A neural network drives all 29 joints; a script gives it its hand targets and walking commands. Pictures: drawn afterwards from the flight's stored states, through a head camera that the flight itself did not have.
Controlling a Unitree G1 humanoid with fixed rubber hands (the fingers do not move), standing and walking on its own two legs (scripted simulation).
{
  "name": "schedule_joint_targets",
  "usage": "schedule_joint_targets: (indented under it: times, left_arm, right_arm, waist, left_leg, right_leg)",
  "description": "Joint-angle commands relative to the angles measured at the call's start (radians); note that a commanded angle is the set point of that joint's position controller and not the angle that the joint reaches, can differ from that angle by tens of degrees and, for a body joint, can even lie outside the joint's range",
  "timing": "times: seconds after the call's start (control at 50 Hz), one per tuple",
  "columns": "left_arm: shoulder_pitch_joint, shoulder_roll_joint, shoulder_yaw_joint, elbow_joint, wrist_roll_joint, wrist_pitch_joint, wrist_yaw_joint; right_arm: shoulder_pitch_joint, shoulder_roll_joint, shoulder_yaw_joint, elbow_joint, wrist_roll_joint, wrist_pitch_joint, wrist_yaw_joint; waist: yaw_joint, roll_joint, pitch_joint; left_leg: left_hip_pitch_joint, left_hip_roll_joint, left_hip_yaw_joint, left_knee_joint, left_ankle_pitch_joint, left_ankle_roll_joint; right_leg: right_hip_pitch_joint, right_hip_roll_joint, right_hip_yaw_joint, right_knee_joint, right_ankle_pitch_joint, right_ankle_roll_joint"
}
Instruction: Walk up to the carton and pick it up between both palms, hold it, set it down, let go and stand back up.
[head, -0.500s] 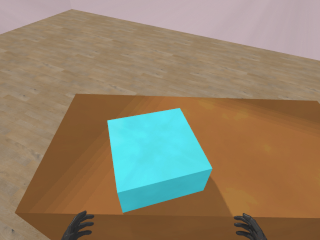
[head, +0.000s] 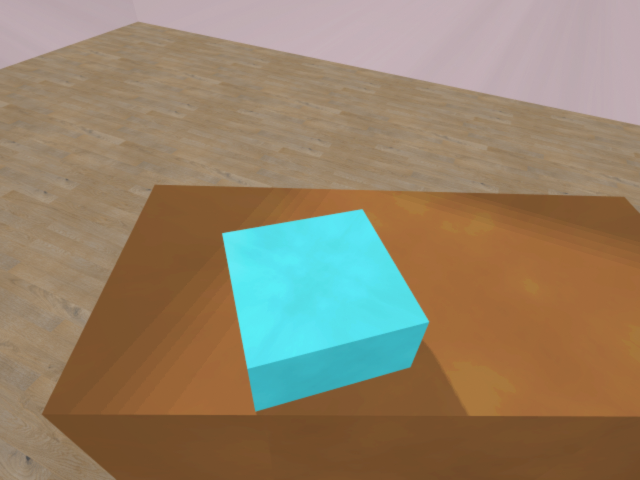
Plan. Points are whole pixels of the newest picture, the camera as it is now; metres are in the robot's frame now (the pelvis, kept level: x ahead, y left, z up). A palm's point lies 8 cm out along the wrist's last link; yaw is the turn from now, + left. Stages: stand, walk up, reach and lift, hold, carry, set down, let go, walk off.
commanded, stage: stand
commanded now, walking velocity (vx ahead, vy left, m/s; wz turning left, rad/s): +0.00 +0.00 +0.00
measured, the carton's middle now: (314, 299) +0.49 +0.01 -0.13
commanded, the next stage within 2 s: none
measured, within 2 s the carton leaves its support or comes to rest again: neither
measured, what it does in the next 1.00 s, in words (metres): stands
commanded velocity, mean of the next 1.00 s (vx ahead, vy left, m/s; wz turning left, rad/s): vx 0.00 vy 0.00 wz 0.00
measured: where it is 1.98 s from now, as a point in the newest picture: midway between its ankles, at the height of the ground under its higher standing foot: outside the picture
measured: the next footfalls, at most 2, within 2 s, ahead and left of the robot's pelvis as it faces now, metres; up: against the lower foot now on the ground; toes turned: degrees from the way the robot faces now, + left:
none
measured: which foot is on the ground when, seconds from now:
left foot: down 0.00-1.00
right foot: down 0.00-1.00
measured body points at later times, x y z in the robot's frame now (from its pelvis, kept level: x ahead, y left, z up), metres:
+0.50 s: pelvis -0.01 +0.01 +0.00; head -0.02 +0.01 +0.45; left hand +0.04 +0.27 -0.13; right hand +0.06 -0.26 -0.12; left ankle +0.04 +0.11 -0.74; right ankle +0.03 -0.14 -0.74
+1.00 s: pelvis +0.01 +0.00 +0.00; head +0.01 +0.00 +0.45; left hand +0.09 +0.25 -0.13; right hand +0.06 -0.26 -0.12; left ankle +0.04 +0.11 -0.74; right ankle +0.03 -0.14 -0.74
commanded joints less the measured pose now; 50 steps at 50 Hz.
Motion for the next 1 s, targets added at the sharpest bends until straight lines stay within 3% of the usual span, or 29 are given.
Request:
schedule_joint_targets:
  times: [0.0, 0.14, 0.3, 0.58, 0.66, 0.74, 0.94, 0.98]
  left_arm:
    - [0.017, 0.124, 0.027, -0.055, 0.003, -0.015, 0.003]
    - [0.055, 0.123, 0.024, -0.031, 0.006, -0.014, 0.004]
    - [0.089, 0.123, 0.025, -0.014, 0.004, -0.014, 0.005]
    - [0.111, 0.126, 0.026, -0.005, 0.000, -0.012, 0.011]
    - [0.111, 0.137, 0.023, -0.008, -0.002, -0.011, 0.013]
    - [0.100, 0.127, 0.019, -0.007, -0.005, -0.008, 0.015]
    - [0.089, 0.124, 0.019, -0.001, -0.006, -0.005, 0.017]
    - [0.086, 0.123, 0.019, 0.002, -0.005, -0.007, 0.018]
  right_arm:
    - [0.007, -0.149, -0.037, -0.070, 0.000, -0.014, -0.004]
    - [0.024, -0.153, -0.038, -0.068, -0.001, -0.006, -0.004]
    - [0.042, -0.153, -0.040, -0.062, -0.003, 0.001, -0.005]
    - [0.057, -0.138, -0.034, -0.045, -0.002, 0.004, -0.008]
    - [0.059, -0.128, -0.031, -0.039, -0.003, 0.002, -0.009]
    - [0.072, -0.132, -0.030, -0.032, -0.002, 0.004, -0.011]
    - [0.071, -0.131, -0.025, -0.014, -0.001, 0.006, -0.013]
    - [0.065, -0.129, -0.023, -0.015, -0.003, 0.004, -0.014]
  waist:
    - [0.007, 0.028, 0.036]
    - [0.007, 0.036, 0.050]
    - [0.001, 0.021, 0.054]
    - [-0.002, 0.002, 0.041]
    - [0.000, 0.018, 0.023]
    - [-0.006, -0.013, 0.016]
    - [0.001, 0.007, 0.039]
    - [0.002, 0.013, 0.023]
  left_leg:
    - [-0.107, 0.089, -0.137, -0.171, -0.193, 0.007]
    - [-0.139, 0.094, -0.155, -0.195, -0.285, 0.013]
    - [-0.124, 0.091, -0.154, -0.180, -0.290, 0.014]
    - [-0.076, 0.082, -0.133, -0.131, -0.174, 0.012]
    - [-0.054, 0.084, -0.119, -0.121, -0.107, 0.010]
    - [-0.046, 0.087, -0.113, -0.113, -0.076, 0.008]
    - [-0.046, 0.086, -0.104, -0.119, -0.051, 0.007]
    - [-0.029, 0.088, -0.099, -0.108, 0.006, 0.010]
  right_leg:
    - [-0.033, -0.058, 0.070, -0.085, -0.079, -0.016]
    - [-0.061, -0.049, 0.066, -0.065, -0.116, -0.013]
    - [-0.106, -0.050, 0.076, -0.065, -0.140, -0.015]
    - [-0.125, -0.064, 0.100, -0.068, -0.095, -0.025]
    - [-0.110, -0.069, 0.097, -0.060, -0.043, -0.026]
    - [-0.101, -0.071, 0.096, -0.063, -0.029, -0.025]
    - [-0.092, -0.071, 0.100, -0.063, -0.006, -0.028]
    - [-0.087, -0.073, 0.101, -0.060, 0.041, -0.030]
